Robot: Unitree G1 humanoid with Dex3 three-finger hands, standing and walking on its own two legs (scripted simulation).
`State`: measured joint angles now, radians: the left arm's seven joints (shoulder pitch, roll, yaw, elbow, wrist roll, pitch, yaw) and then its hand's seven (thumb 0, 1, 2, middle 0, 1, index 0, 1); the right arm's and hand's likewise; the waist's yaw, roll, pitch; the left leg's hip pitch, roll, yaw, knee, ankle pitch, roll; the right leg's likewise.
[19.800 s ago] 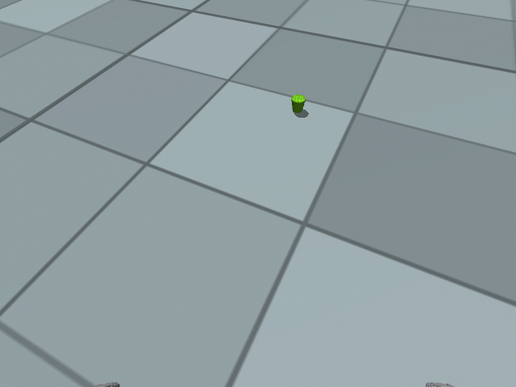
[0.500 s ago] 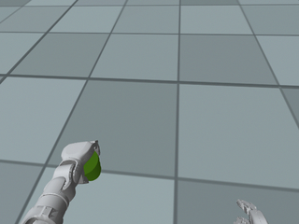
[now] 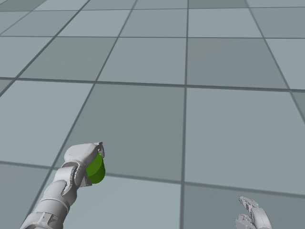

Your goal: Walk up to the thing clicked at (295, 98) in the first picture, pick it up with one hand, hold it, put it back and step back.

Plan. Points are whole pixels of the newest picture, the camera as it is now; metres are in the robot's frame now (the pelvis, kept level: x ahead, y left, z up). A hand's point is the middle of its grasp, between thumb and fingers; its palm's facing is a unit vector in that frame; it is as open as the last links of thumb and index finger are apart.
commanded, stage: hold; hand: left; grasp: from above
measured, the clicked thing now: (92, 169) +0.30 +0.23 -0.08
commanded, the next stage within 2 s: crouch in 0.66 s
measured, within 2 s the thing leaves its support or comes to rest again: neither
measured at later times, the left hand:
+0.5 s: hand (89, 169) +0.28 +0.22 -0.04, palm faces -0.46 -0.07 -0.88, open 10.9 cm
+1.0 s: hand (91, 172) +0.28 +0.22 -0.06, palm faces -0.47 -0.06 -0.88, open 10.9 cm
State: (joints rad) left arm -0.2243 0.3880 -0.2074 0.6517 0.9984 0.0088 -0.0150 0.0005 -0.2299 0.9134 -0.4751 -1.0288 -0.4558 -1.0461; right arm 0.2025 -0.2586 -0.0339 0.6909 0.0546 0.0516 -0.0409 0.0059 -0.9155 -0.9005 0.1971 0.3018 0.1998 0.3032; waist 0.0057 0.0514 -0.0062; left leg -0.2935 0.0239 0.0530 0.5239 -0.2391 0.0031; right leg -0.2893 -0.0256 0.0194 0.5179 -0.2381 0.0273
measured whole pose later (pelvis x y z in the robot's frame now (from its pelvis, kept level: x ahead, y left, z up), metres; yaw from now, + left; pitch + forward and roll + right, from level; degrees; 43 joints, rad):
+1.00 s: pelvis +0.00 -0.01 +0.00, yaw +0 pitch +1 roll +0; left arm -0.23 0.37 -0.20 0.72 1.03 -0.02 0.04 0.00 -0.23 0.93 -0.46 -1.04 -0.45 -1.05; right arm 0.19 -0.25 -0.03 0.69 0.05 0.07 -0.04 0.01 -0.91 -0.90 0.20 0.30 0.20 0.30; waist -0.01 0.04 0.01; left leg -0.30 0.02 0.04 0.51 -0.23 0.00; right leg -0.30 -0.03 0.01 0.51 -0.24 0.02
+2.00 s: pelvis -0.06 +0.00 -0.31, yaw -1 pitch +37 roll -5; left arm -0.72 0.49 0.02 1.22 1.22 -0.11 0.42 0.00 -0.26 0.98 -0.48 -1.04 -0.47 -1.04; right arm 0.14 -0.24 -0.05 0.75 -0.10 -0.07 0.05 0.00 -0.90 -0.90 0.20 0.30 0.20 0.30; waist -0.14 0.03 -0.18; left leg -1.99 0.03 -0.06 2.00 -0.67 0.01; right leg -1.93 -0.02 -0.03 1.96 -0.68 0.03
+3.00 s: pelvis -0.07 -0.01 -0.42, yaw -4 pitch +34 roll -6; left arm -0.89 0.63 0.08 1.45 1.25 -0.18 0.43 0.00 -0.22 0.96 -0.43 -1.06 -0.44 -1.06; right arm 0.15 -0.27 0.01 0.79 -0.14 -0.09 0.12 0.00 -0.91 -0.90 0.20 0.30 0.20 0.30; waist -0.19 0.00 -0.07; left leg -2.28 0.04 -0.11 2.35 -0.68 0.00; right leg -2.21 0.01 -0.05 2.29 -0.68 0.03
